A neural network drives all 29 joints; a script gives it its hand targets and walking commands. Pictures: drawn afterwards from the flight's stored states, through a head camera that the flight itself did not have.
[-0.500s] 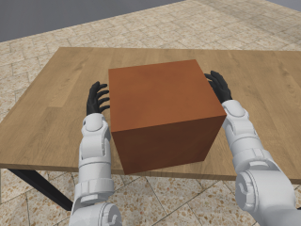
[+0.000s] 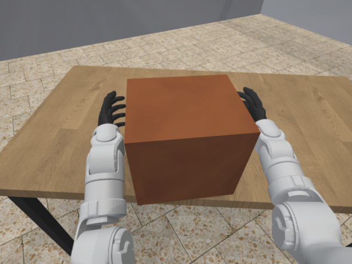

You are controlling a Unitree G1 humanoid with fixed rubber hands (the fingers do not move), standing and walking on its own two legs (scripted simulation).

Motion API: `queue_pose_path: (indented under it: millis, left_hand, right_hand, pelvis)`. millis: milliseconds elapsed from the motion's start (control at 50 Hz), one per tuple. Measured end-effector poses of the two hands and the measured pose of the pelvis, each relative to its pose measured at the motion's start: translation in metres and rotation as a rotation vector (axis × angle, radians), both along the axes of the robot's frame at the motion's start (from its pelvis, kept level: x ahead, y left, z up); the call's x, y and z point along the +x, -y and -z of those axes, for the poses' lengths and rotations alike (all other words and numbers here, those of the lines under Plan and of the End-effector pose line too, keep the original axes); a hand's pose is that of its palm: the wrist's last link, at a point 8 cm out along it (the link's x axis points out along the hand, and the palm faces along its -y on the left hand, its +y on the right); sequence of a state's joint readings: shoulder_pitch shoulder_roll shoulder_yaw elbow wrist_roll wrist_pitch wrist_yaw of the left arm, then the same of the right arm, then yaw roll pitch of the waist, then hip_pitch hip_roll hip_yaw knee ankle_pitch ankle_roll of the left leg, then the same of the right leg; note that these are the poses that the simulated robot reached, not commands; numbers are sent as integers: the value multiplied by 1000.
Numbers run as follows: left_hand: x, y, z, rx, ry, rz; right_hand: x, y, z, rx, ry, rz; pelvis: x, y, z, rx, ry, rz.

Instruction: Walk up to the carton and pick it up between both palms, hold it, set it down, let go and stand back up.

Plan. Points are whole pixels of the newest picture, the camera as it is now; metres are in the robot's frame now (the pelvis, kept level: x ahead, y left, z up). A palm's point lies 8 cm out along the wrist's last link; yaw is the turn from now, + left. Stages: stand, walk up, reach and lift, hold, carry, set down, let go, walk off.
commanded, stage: reach and lift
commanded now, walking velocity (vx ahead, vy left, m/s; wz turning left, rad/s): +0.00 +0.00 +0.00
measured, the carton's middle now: (182, 139) +0.38 +0.00 +0.10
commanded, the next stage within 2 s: none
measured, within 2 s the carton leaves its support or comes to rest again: neither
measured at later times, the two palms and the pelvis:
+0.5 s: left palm (102, 111) +0.37 +0.18 +0.19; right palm (257, 109) +0.39 -0.16 +0.19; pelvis +0.00 +0.01 +0.00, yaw +1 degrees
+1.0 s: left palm (95, 98) +0.37 +0.18 +0.23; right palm (261, 100) +0.38 -0.16 +0.22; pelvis +0.00 +0.01 +0.00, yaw +0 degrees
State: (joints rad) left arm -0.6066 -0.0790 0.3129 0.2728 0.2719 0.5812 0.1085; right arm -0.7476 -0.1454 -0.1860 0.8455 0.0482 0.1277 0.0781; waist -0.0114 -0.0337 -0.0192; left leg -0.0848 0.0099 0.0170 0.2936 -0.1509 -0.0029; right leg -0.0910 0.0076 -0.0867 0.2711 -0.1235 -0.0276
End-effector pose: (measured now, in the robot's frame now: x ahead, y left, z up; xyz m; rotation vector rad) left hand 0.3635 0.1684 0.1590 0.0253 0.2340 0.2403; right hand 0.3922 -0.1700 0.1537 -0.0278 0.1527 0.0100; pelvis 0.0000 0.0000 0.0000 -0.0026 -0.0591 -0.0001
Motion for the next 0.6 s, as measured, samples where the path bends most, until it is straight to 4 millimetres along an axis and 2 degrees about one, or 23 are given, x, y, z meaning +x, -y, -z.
queue_pose_path:
  millis: [220, 600]
  left_hand:
    - [3, -3, -15, -7, 11, 21]
    - [10, -9, -41, 8, 66, 69]
  right_hand:
    - [-2, -3, -19, 12, 9, 20]
    - [-7, -8, -43, 38, 62, 69]
  pelvis:
    - [-4, -2, 0, 1, 17, -3]
    - [2, -7, 0, -8, 45, -13]
